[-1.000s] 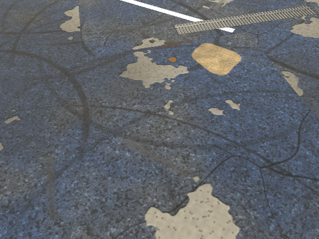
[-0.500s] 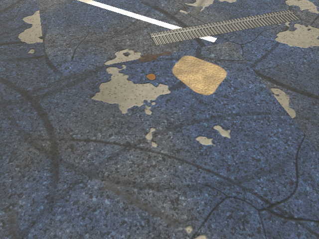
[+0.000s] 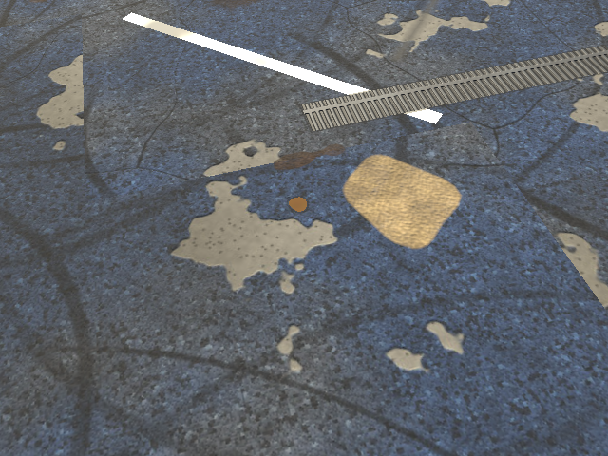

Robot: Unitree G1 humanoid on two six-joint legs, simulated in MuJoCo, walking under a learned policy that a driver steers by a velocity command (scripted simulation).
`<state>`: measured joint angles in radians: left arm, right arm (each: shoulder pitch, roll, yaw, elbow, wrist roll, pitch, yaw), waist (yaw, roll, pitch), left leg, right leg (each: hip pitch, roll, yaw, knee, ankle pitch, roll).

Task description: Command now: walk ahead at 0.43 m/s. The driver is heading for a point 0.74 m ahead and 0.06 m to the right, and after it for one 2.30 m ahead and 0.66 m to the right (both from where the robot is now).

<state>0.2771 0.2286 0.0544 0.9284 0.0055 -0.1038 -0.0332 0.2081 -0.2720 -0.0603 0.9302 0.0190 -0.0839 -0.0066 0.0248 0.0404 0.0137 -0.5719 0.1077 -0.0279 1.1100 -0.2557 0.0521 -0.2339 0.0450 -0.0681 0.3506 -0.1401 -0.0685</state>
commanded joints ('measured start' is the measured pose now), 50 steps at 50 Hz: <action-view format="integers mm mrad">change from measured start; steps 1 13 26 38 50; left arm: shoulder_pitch -9 8 71 12 55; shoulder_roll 136 145 43 68 48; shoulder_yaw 25 21 7 4 -7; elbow -37 38 100 121 141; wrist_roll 5 -19 -3 -1 -4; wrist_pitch -17 37 122 66 78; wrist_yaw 14 51 82 71 70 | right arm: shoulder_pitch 42 -92 -163 -61 -46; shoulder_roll -46 -58 -58 -20 -28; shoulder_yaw -18 -14 0 3 1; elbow -36 -62 -25 57 114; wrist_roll -12 -30 -30 -25 -16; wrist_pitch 12 -1 52 64 80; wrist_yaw -10 15 -17 -25 -29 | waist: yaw -47 -46 34 -31 -21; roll -94 -116 90 -88 -41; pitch -8 -55 -113 8 -15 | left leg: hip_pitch -84 169 173 377 409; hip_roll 37 -75 67 -68 -63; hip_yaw -21 28 -122 20 20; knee -88 -660 -875 -679 -638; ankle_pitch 102 299 -75 112 277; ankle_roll -27 14 121 -1 -8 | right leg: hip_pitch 62 197 55 -111 -29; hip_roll -267 -240 -77 -115 -95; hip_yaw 205 111 51 106 76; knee -196 45 273 15 58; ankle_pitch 381 527 -136 -183 14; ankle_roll -161 -78 94 51 47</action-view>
